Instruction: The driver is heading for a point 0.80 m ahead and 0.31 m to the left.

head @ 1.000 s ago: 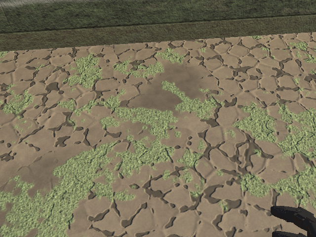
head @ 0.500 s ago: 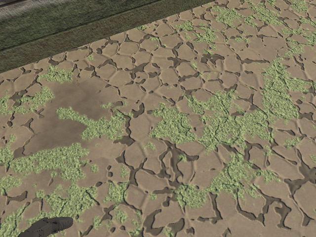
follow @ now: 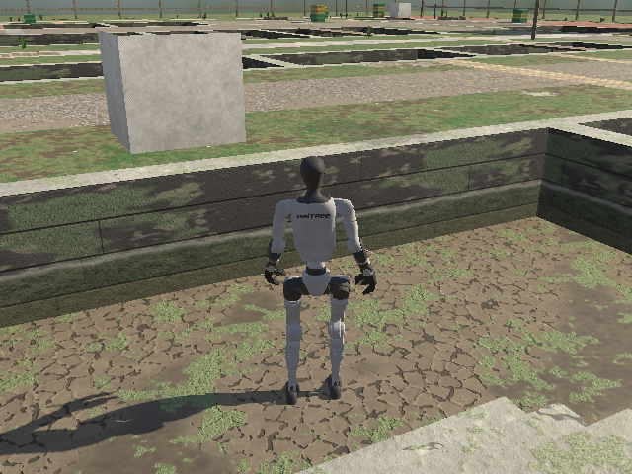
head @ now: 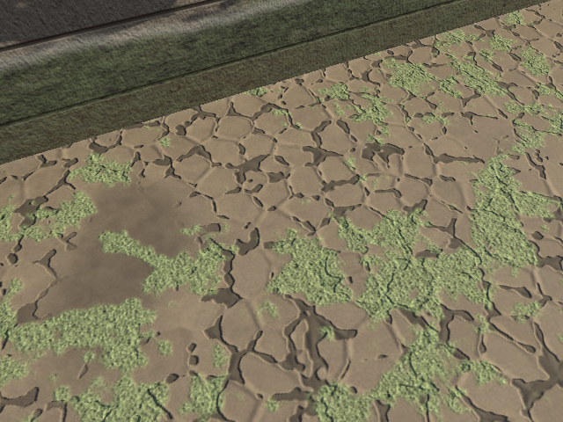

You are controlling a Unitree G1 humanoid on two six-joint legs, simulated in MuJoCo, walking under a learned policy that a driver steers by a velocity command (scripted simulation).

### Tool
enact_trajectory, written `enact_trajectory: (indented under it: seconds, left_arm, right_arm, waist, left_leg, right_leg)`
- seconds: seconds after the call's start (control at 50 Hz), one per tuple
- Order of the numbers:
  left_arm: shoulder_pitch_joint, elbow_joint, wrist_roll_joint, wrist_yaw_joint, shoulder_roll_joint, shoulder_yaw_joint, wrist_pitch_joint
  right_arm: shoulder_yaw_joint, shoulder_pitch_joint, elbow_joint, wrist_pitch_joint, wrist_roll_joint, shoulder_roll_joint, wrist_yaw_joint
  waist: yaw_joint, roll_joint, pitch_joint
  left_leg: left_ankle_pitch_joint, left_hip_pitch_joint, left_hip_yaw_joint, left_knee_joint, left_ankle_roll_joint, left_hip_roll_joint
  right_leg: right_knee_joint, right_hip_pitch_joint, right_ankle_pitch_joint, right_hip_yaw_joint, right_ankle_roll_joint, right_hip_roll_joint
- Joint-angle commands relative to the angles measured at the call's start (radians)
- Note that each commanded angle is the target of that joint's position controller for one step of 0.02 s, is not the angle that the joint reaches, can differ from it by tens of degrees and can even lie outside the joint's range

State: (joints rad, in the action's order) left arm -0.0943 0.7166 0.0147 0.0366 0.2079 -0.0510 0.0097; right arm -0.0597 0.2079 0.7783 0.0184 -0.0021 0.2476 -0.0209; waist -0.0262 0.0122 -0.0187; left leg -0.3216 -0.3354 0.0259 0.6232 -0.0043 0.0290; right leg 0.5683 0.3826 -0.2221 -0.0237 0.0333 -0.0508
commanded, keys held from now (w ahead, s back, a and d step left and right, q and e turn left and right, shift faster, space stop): q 0.84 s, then no key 0.16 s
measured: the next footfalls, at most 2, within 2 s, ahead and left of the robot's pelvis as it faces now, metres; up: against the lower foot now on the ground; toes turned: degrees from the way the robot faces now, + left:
right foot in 0.26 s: +0.06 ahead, -0.12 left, +0.00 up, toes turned +13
left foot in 0.70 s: -0.03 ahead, +0.13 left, +0.00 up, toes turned +28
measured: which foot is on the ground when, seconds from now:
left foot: down 0.00-0.26, up 0.28-0.68, down 0.70-1.00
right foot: up 0.00-0.24, down 0.26-0.70, up 0.72-1.00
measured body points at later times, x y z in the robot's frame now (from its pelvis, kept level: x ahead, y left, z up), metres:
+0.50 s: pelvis -0.01 -0.03 +0.02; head +0.04 -0.03 +0.46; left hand +0.06 +0.27 -0.08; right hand +0.22 -0.27 -0.09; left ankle -0.06 +0.11 -0.64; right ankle +0.02 -0.13 -0.73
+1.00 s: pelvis -0.03 +0.03 +0.02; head -0.01 +0.08 +0.46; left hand -0.05 +0.36 -0.10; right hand +0.26 -0.11 -0.06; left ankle -0.07 +0.11 -0.73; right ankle +0.06 -0.11 -0.66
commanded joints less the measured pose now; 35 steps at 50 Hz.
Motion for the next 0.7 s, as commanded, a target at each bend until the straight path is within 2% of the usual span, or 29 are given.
enact_trajectory:
  seconds: [0.02, 0.04, 0.06, 0.1, 0.12, 0.16, 0.2, 0.24, 0.26, 0.28, 0.3, 0.32, 0.34, 0.36, 0.38, 0.42, 0.46, 0.54, 0.6, 0.64, 0.66, 0.68, 0.7]
  left_arm:
    - [0.081, -0.100, -0.004, 0.007, 0.120, -0.052, -0.016]
    - [0.096, -0.100, -0.010, 0.005, 0.113, -0.055, -0.011]
    - [0.077, -0.098, -0.015, 0.001, 0.117, -0.061, -0.007]
    - [0.054, -0.093, -0.020, -0.002, 0.099, -0.058, -0.006]
    - [0.059, -0.094, -0.021, -0.002, 0.082, -0.051, -0.008]
    - [0.065, -0.098, -0.026, -0.010, 0.061, -0.041, -0.014]
    - [0.032, -0.092, -0.036, -0.024, 0.082, -0.046, -0.019]
    - [-0.046, -0.070, -0.034, -0.035, 0.102, -0.057, -0.022]
    - [-0.075, -0.061, -0.027, -0.033, 0.137, -0.070, -0.020]
    - [-0.099, -0.074, -0.007, -0.020, 0.217, -0.088, -0.014]
    - [-0.082, -0.081, 0.036, -0.027, 0.268, -0.094, -0.015]
    - [-0.060, -0.103, 0.033, -0.023, 0.224, -0.084, -0.027]
    - [0.001, -0.108, 0.022, -0.018, 0.174, -0.069, -0.032]
    - [0.041, -0.118, 0.007, -0.013, 0.156, -0.063, -0.033]
    - [0.053, -0.116, -0.007, -0.006, 0.149, -0.060, -0.033]
    - [0.018, -0.107, -0.004, 0.006, 0.149, -0.056, -0.027]
    - [-0.030, -0.092, -0.002, 0.016, 0.159, -0.060, -0.019]
    - [-0.045, -0.084, -0.007, 0.017, 0.211, -0.076, -0.007]
    - [-0.040, -0.084, -0.017, 0.005, 0.242, -0.087, -0.003]
    - [-0.042, -0.079, -0.031, -0.001, 0.250, -0.090, -0.005]
    - [-0.031, -0.077, -0.042, -0.002, 0.251, -0.090, -0.005]
    - [-0.035, -0.070, -0.051, -0.004, 0.241, -0.088, -0.004]
    - [-0.089, -0.048, -0.043, -0.010, 0.204, -0.080, -0.007]
  right_arm:
    - [-0.054, -0.020, -0.086, -0.022, 0.008, 0.194, -0.008]
    - [-0.055, 0.000, -0.089, -0.032, 0.016, 0.193, -0.012]
    - [-0.061, 0.000, -0.095, -0.041, 0.014, 0.203, -0.014]
    - [-0.065, -0.042, -0.107, -0.038, -0.009, 0.198, -0.021]
    - [-0.068, -0.057, -0.113, -0.027, -0.019, 0.194, -0.021]
    - [-0.074, -0.058, -0.118, -0.002, -0.025, 0.195, -0.020]
    - [-0.078, -0.060, -0.128, 0.012, -0.027, 0.202, -0.015]
    - [-0.075, -0.091, -0.146, 0.019, -0.038, 0.197, -0.013]
    - [-0.067, -0.078, -0.152, 0.021, -0.035, 0.170, -0.018]
    - [-0.050, -0.034, -0.156, 0.019, -0.017, 0.107, -0.015]
    - [-0.060, -0.027, -0.190, 0.004, -0.016, 0.139, -0.017]
    - [-0.086, -0.032, -0.175, -0.006, -0.012, 0.221, -0.014]
    - [-0.098, -0.022, -0.152, -0.001, -0.022, 0.241, -0.011]
    - [-0.098, 0.001, -0.123, 0.012, -0.021, 0.221, -0.017]
    - [-0.094, -0.003, -0.121, 0.021, -0.019, 0.203, -0.019]
    - [-0.081, -0.035, -0.144, 0.027, -0.026, 0.164, -0.012]
    - [-0.067, -0.090, -0.179, 0.030, -0.031, 0.137, -0.006]
    - [-0.045, -0.128, -0.221, 0.030, -0.020, 0.111, 0.016]
    - [-0.050, -0.116, -0.233, 0.033, -0.023, 0.132, 0.029]
    - [-0.055, -0.101, -0.238, 0.038, -0.024, 0.137, 0.038]
    - [-0.058, -0.075, -0.232, 0.040, -0.024, 0.132, 0.043]
    - [-0.063, -0.035, -0.218, 0.041, -0.022, 0.131, 0.044]
    - [-0.078, 0.008, -0.206, 0.039, -0.018, 0.166, 0.035]
  waist:
    - [-0.003, -0.272, 0.039]
    - [-0.023, -0.262, 0.053]
    - [-0.016, -0.220, 0.068]
    - [0.015, -0.144, 0.102]
    - [0.014, -0.138, 0.115]
    - [0.005, -0.166, 0.142]
    - [0.010, -0.202, 0.154]
    - [0.057, -0.198, 0.150]
    - [0.054, -0.154, 0.157]
    - [0.029, 0.078, 0.173]
    - [0.011, 0.296, 0.142]
    - [0.017, 0.195, 0.127]
    - [-0.008, 0.126, 0.091]
    - [-0.023, 0.090, 0.074]
    - [-0.014, 0.094, 0.062]
    - [0.007, 0.095, 0.064]
    - [0.040, 0.108, 0.077]
    - [0.061, 0.135, 0.103]
    - [0.058, 0.159, 0.101]
    - [0.047, 0.167, 0.098]
    - [0.026, 0.162, 0.101]
    - [0.006, 0.148, 0.107]
    - [0.003, 0.064, 0.118]
  left_leg:
    - [0.297, 0.079, 0.418, -0.294, 0.242, 0.263]
    - [0.383, 0.128, 0.443, -0.292, 0.264, 0.279]
    - [0.460, 0.170, 0.442, -0.272, 0.272, 0.282]
    - [0.544, 0.212, 0.374, -0.224, 0.229, 0.231]
    - [0.546, 0.222, 0.347, -0.207, 0.207, 0.200]
    - [0.550, 0.199, 0.330, -0.188, 0.192, 0.160]
    - [0.519, 0.175, 0.356, -0.186, 0.191, 0.145]
    - [0.394, 0.116, 0.364, -0.160, 0.154, 0.104]
    - [0.245, 0.024, 0.346, -0.112, 0.111, 0.067]
    - [-0.066, -0.149, 0.226, 0.125, 0.045, -0.041]
    - [-0.345, -0.316, 0.120, 0.308, -0.001, -0.121]
    - [-0.318, -0.317, 0.149, 0.503, -0.025, -0.059]
    - [-0.244, -0.333, 0.143, 0.572, -0.037, -0.051]
    - [-0.183, -0.338, 0.130, 0.595, -0.052, -0.041]
    - [-0.129, -0.354, 0.121, 0.624, -0.068, -0.038]
    - [-0.067, -0.342, 0.076, 0.617, -0.089, -0.042]
    - [-0.039, -0.364, 0.050, 0.518, -0.103, -0.021]
    - [-0.064, -0.257, -0.003, 0.316, -0.095, 0.021]
    - [-0.074, -0.143, -0.062, 0.190, -0.065, 0.011]
    - [-0.045, -0.089, -0.083, 0.080, -0.033, 0.001]
    - [0.015, -0.034, -0.101, -0.018, -0.010, -0.011]
    - [0.099, 0.051, -0.119, -0.137, 0.019, -0.038]
    - [0.243, 0.187, -0.068, -0.222, 0.054, -0.036]
  right_leg:
    - [0.181, 0.093, -0.159, 0.018, -0.022, -0.034]
    - [0.312, 0.153, -0.284, 0.055, -0.026, -0.033]
    - [0.415, 0.203, -0.331, 0.085, -0.031, -0.022]
    - [0.393, 0.215, -0.292, 0.108, -0.048, 0.008]
    - [0.318, 0.191, -0.261, 0.096, -0.059, 0.008]
    - [0.192, 0.094, -0.204, 0.069, -0.070, -0.011]
    - [0.070, 0.007, -0.155, 0.055, -0.069, -0.027]
    - [-0.162, -0.134, 0.012, 0.031, -0.051, -0.032]
    - [-0.204, -0.253, 0.084, 0.066, -0.027, 0.034]
    - [-0.227, -0.378, 0.253, 0.282, 0.058, 0.266]
    - [-0.263, -0.304, 0.391, 0.531, 0.230, 0.471]
    - [-0.276, -0.275, 0.386, 0.516, 0.290, 0.485]
    - [-0.260, -0.252, 0.366, 0.395, 0.244, 0.415]
    - [-0.250, -0.248, 0.327, 0.299, 0.190, 0.345]
    - [-0.243, -0.252, 0.357, 0.248, 0.176, 0.322]
    - [-0.248, -0.251, 0.413, 0.160, 0.181, 0.292]
    - [-0.255, -0.320, 0.393, 0.134, 0.194, 0.306]
    - [-0.255, -0.329, 0.355, 0.085, 0.201, 0.343]
    - [-0.241, -0.284, 0.358, 0.047, 0.192, 0.359]
    - [-0.206, -0.287, 0.353, 0.036, 0.169, 0.373]
    - [-0.167, -0.277, 0.342, 0.015, 0.143, 0.367]
    - [-0.107, -0.249, 0.306, -0.018, 0.101, 0.347]
    - [0.008, -0.159, 0.215, -0.079, 0.033, 0.303]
